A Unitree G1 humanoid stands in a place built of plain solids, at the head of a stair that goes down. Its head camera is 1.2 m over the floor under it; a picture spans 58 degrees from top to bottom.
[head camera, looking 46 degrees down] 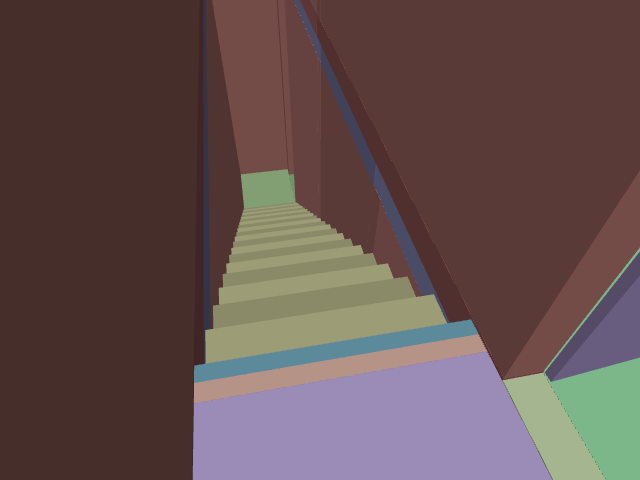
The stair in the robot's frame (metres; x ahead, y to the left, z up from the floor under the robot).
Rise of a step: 0.18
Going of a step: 0.24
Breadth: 0.89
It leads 11 degrees to the left of straight ahead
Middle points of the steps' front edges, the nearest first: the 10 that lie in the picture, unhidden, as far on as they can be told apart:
0.72 -0.06 0.00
0.95 -0.01 -0.18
1.19 0.03 -0.36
1.43 0.08 -0.54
1.67 0.12 -0.72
1.90 0.17 -0.90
2.14 0.21 -1.08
2.38 0.25 -1.26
2.62 0.30 -1.45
2.85 0.34 -1.63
